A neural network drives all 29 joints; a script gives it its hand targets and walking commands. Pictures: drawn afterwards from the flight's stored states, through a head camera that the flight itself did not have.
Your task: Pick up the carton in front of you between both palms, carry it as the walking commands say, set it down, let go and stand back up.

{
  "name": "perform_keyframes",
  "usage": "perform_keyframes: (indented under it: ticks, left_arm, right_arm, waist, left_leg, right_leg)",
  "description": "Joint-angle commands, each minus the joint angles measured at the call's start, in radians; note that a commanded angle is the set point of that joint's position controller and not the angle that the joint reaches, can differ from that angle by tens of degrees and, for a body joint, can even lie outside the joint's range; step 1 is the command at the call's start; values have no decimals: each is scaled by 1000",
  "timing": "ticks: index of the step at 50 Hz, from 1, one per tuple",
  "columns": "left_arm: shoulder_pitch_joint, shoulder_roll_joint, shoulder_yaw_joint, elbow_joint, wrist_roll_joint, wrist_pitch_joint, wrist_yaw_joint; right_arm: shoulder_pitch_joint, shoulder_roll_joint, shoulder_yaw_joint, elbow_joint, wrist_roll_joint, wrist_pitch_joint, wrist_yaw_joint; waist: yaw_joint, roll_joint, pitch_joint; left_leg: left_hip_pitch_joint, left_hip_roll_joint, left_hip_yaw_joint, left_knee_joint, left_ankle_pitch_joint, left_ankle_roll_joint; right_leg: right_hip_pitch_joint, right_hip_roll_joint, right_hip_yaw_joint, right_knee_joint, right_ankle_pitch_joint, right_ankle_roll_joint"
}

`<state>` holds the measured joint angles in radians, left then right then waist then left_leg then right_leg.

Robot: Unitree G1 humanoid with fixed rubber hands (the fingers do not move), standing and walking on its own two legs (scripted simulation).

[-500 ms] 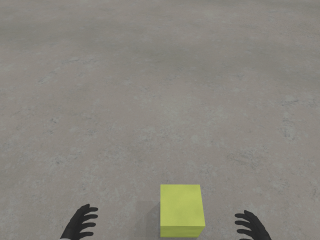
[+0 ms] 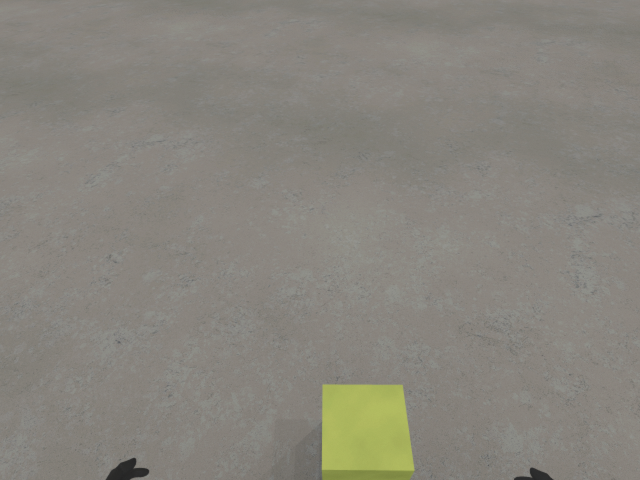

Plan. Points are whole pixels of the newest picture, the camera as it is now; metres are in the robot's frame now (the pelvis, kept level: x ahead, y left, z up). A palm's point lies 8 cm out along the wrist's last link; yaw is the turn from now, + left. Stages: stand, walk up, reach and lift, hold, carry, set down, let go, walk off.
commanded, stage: stand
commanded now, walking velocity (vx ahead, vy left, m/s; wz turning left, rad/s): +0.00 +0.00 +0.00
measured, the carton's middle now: (362, 441) +0.40 -0.08 -0.64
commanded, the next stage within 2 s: none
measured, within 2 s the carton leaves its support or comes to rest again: neither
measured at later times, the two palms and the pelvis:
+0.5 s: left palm out of the picture +0.09 +0.27 -0.09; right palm out of the picture +0.07 -0.29 -0.09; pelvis -0.02 -0.01 +0.00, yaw +0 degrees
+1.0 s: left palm out of the picture +0.06 +0.28 -0.09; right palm out of the picture +0.05 -0.31 -0.10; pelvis -0.04 -0.01 +0.01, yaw +0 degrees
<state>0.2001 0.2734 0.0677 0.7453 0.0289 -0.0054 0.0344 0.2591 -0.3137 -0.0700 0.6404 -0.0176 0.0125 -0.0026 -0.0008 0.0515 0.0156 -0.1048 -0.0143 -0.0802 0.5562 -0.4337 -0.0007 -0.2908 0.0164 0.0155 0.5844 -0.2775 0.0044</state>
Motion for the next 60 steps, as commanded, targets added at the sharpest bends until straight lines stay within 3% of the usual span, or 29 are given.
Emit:
perform_keyframes:
  ticks: [1,31,60]
  left_arm:
    - [-21,130,30,-54,0,-15,7]
    - [-42,171,15,36,-9,-19,-9]
    - [-64,210,-2,141,-23,-17,-11]
  right_arm:
    - [-2,-126,-31,-61,0,-16,-10]
    - [12,-159,-4,47,7,-35,-22]
    - [-28,-191,7,166,16,-40,-24]
  waist:
    - [-1,-51,-50]
    - [5,-57,17]
    - [5,-56,19]
  left_leg:
    - [-121,54,-23,-81,342,-20]
    - [-146,68,-51,-154,143,2]
    - [-115,88,-55,-209,160,8]
  right_leg:
    - [151,-67,49,-47,349,-28]
    - [125,-93,114,-143,144,-36]
    - [146,-107,131,-185,168,-33]
